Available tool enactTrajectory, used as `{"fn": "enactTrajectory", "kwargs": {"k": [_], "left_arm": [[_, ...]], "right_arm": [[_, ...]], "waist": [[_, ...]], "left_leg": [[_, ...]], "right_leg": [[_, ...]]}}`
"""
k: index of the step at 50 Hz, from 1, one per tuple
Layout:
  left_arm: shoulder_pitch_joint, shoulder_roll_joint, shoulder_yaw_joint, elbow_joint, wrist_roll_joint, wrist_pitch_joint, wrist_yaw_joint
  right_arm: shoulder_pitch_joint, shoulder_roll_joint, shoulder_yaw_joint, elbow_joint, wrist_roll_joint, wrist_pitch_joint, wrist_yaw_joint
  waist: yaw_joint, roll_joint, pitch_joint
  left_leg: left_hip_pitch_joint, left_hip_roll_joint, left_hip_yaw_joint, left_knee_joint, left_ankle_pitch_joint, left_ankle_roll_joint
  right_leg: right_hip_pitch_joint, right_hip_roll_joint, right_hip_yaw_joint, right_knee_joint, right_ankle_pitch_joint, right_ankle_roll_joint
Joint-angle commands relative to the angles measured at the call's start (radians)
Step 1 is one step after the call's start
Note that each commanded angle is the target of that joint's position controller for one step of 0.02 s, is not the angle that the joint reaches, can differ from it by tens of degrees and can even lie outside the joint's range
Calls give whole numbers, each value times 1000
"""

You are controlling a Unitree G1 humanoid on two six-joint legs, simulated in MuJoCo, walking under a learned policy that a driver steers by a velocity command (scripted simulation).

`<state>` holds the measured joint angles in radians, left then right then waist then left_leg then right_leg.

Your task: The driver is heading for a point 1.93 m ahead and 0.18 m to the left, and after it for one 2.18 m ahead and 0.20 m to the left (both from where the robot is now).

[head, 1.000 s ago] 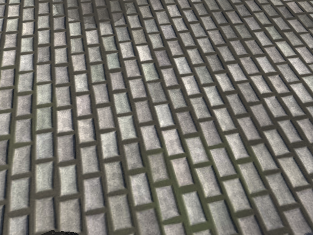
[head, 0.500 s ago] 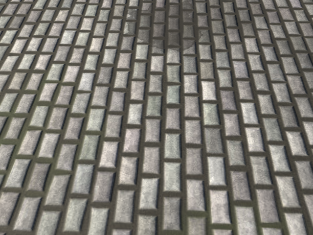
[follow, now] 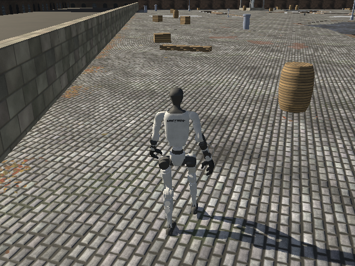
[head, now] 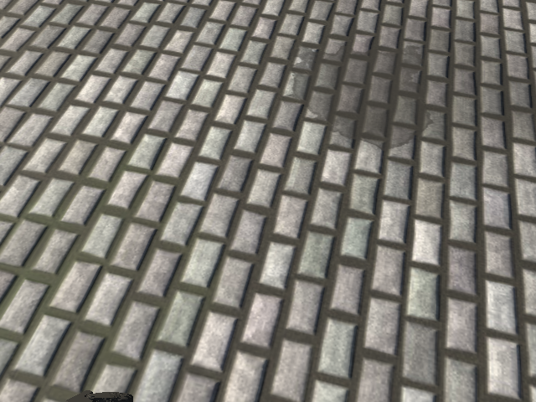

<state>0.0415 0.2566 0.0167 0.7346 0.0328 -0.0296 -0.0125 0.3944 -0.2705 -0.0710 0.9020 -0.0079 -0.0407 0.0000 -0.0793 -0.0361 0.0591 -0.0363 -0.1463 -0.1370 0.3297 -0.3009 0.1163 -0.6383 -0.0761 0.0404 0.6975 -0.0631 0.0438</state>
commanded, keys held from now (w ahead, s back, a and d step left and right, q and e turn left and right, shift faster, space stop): q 0.42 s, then no key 0.14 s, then e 0.44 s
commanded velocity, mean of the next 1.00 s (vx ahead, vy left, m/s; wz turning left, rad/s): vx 0.08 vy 0.00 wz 0.23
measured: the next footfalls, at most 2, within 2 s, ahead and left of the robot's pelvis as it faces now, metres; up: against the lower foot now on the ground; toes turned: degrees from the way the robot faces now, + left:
right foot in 0.10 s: +0.23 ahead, -0.12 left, +0.00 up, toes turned +5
left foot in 0.54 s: +0.13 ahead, +0.09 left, +0.00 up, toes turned +20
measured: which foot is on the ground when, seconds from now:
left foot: down 0.00-0.08, up 0.10-0.52, down 0.54-0.98, up 1.00-1.00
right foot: up 0.00-0.08, down 0.10-0.54, up 0.56-0.96, down 0.98-1.00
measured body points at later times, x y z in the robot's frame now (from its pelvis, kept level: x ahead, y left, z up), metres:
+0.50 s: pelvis +0.11 -0.03 +0.00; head +0.13 -0.01 +0.44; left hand +0.12 +0.26 -0.13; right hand +0.33 -0.23 -0.11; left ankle +0.10 +0.08 -0.72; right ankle +0.20 -0.12 -0.74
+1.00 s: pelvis +0.10 -0.03 -0.01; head +0.12 -0.05 +0.44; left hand +0.11 +0.25 -0.13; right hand +0.28 -0.26 -0.14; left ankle +0.09 +0.07 -0.73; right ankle +0.08 -0.12 -0.74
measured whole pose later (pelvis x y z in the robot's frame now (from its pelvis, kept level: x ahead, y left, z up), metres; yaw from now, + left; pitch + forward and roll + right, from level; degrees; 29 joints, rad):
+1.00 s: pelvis +0.10 -0.03 -0.01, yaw +10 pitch +0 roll +1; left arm 0.28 0.25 0.05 0.79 0.01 0.04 -0.01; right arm 0.14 -0.26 -0.05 0.79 -0.02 0.04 -0.03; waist 0.03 0.03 0.05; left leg -0.32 0.04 0.14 0.65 -0.35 0.02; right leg -0.22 0.03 -0.05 0.58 -0.34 -0.05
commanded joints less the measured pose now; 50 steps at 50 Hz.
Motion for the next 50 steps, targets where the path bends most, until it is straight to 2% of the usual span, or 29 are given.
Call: {"fn": "enactTrajectory", "kwargs": {"k": [1, 3, 4, 5, 6, 7, 8, 9, 10, 11, 14, 19, 24, 26, 27, 28, 29, 30, 31, 32, 33, 35, 37, 41, 45, 47, 48, 49, 50], "left_arm": [[-41, 88, 15, -81, -9, -29, 10], [123, 142, 33, -33, -7, -43, 25], [249, 170, 41, -8, 2, -61, 35], [365, 245, 52, -9, 21, -68, 47], [335, 263, 53, -33, 12, -47, 35], [276, 224, 59, -48, -17, -26, 33], [192, 131, 37, -76, -25, -15, 38], [135, 70, 15, -82, -21, -7, 42], [123, 75, 13, -76, -12, -3, 47], [130, 95, 19, -66, -9, -3, 50], [152, 114, 30, -50, -4, -14, 45], [145, 131, 43, -48, -2, 4, 42], [192, 182, 64, -30, 0, 31, 29], [189, 186, 66, -23, -12, 46, 24], [235, 165, 64, -7, -7, 52, 18], [291, 67, 41, -30, 4, 58, 4], [229, 63, 33, -54, -10, 78, 21], [194, 90, 38, -42, -22, 93, 22], [212, 72, 36, -23, -33, 95, 14], [253, 74, 37, 12, -30, 90, 10], [284, 90, 45, 40, -17, 87, 7], [293, 107, 54, 53, -16, 81, 3], [272, 92, 52, 43, -23, 81, 2], [242, 79, 50, 23, -23, 88, 6], [258, 64, 49, 9, -29, 83, 5], [298, 50, 47, 15, -30, 75, 2], [312, 60, 48, 14, -26, 66, 1], [322, 141, 66, 8, -6, 53, 5], [340, 286, 103, -3, -12, 49, 5]], "right_arm": [[39, -158, -35, -44, -9, 5, -16], [-36, -181, -42, -73, -6, -1, -19], [-72, -172, -40, -90, 11, -10, -12], [-37, -79, -16, -138, 31, -18, -13], [144, -64, -19, -128, 36, -4, -28], [190, -122, -27, -92, 7, 20, -38], [102, -146, -31, -91, -11, 38, -29], [14, -148, -35, -106, -20, 51, -13], [-20, -131, -34, -120, -21, 64, 2], [-16, -113, -30, -120, -22, 79, 14], [-24, -86, -23, -141, -13, 95, 22], [-140, -68, -5, -204, -18, 114, 41], [-200, -69, 7, -247, -11, 106, 45], [-146, -63, 10, -231, -14, 87, 37], [-129, -85, 8, -225, -19, 74, 29], [-133, -164, 0, -246, -30, 62, 16], [-159, -228, -15, -261, -24, 60, 6], [-163, -142, 7, -240, -26, 56, 0], [-233, -74, 34, -234, -26, 53, -4], [-279, -46, 46, -232, -29, 50, -10], [-292, -43, 49, -230, -23, 43, -22], [-262, -62, 46, -214, -16, 38, -32], [-237, -89, 34, -199, -8, 43, -36], [-216, -101, 18, -182, -13, 58, -39], [-230, -111, 2, -169, -17, 62, -38], [-261, -121, -7, -167, -12, 67, -39], [-259, -126, -12, -161, -11, 70, -39], [-242, -93, -9, -169, -13, 74, -34], [-300, -38, 8, -230, -6, 80, -40]], "waist": [[16, 131, -54], [98, 138, -107], [170, 95, -163], [180, -68, -323], [74, -200, -422], [56, -154, -446], [60, -76, -329], [63, -38, -202], [59, -75, -138], [53, -93, -112], [38, -81, -134], [57, -114, -118], [94, -126, -115], [60, -85, -115], [59, -1, -109], [93, 281, -133], [54, 314, -76], [54, 211, -63], [99, 206, -43], [124, 198, -48], [126, 215, -59], [111, 171, -92], [93, 151, -97], [62, 166, -82], [71, 168, -102], [108, 156, -113], [127, 122, -105], [117, -54, -92], [128, -265, -20]], "left_leg": [[-7, 206, -151, 100, 798, 42], [-39, 179, -178, 246, 844, -10], [-122, 126, -155, 425, 730, -38], [-277, 50, -57, 724, 170, -67], [-423, -43, 10, 920, -427, -65], [-453, 22, 14, 1038, -337, -73], [-484, 65, 40, 1031, -253, -86], [-484, 97, 57, 973, -199, -102], [-478, 112, 66, 945, -172, -119], [-446, 114, 80, 937, -145, -129], [-430, 107, 96, 884, -108, -135], [-405, 161, 136, 648, -37, -131], [-274, 137, 191, 408, -106, -101], [-143, 113, 200, 190, -10, -74], [-76, 150, 114, 40, 62, -63], [4, 438, -236, -82, 185, -19], [-185, 559, -323, -94, 343, 124], [-218, 492, -210, -76, 373, 135], [-238, 423, -106, -80, 371, 102], [-222, 367, -31, -83, 378, 65], [-188, 342, 24, -65, 455, 50], [-112, 351, 66, -10, 613, 57], [-61, 379, 66, 14, 600, 71], [-42, 418, 39, 35, 509, 106], [-58, 442, 40, 71, 520, 112], [-104, 424, 80, 126, 467, 70], [-162, 396, 117, 179, 353, 15], [-299, 307, 201, 366, 142, -64], [-549, 98, 261, 508, -276, -132]], "right_leg": [[147, 98, -40, -113, 3, -26], [354, 121, -27, -219, 20, -62], [549, 50, 9, -295, 180, -89], [805, -245, 229, -214, 573, -140], [890, -463, 476, -174, 988, -245], [821, -448, 509, -199, 794, -310], [681, -373, 402, -271, 488, -300], [553, -277, 262, -335, 320, -259], [480, -231, 178, -369, 291, -244], [423, -206, 112, -390, 319, -243], [405, -205, 25, -394, 385, -262], [381, -216, -55, -430, 81, -253], [380, -241, -64, -381, -32, -236], [342, -220, -94, -285, -10, -184], [296, -185, -132, -201, -72, -119], [162, -77, -229, 57, -418, -35], [128, 37, -139, 138, -559, -16], [197, 5, -58, 184, -494, -18], [226, 13, -41, 170, -421, -25], [256, 24, -40, 147, -362, -28], [274, 40, -49, 151, -328, -29], [275, 70, -34, 175, -344, -26], [251, 70, -38, 161, -368, -23], [236, 67, -69, 121, -429, -28], [291, 73, -100, 36, -430, -52], [385, 87, -125, -119, -320, -77], [451, 82, -91, -261, -191, -96], [521, -54, 146, -400, -119, -136], [532, -296, 487, -429, 263, -270]]}}
Keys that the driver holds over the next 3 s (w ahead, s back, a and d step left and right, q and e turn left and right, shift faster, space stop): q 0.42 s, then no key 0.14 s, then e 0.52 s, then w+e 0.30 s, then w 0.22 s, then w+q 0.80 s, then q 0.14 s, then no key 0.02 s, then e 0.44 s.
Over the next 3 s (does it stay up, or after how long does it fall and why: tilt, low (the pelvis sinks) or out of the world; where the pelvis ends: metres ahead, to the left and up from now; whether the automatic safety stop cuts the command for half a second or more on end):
stays up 0.78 0.01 -0.01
